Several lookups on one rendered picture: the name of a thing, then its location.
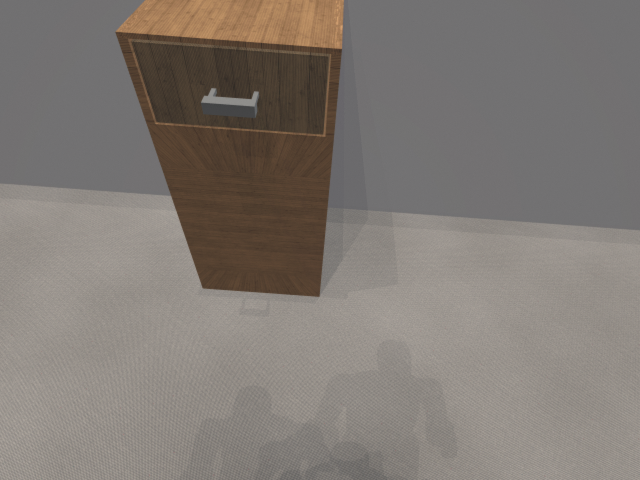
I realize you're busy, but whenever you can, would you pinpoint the cabinet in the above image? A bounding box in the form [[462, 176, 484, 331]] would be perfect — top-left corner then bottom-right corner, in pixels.
[[115, 0, 344, 297]]

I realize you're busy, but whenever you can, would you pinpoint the handle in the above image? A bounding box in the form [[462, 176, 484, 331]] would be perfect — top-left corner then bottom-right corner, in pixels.
[[201, 88, 259, 118]]

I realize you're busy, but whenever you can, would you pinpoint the drawer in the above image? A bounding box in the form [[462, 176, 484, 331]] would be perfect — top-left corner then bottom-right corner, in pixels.
[[131, 39, 330, 135]]

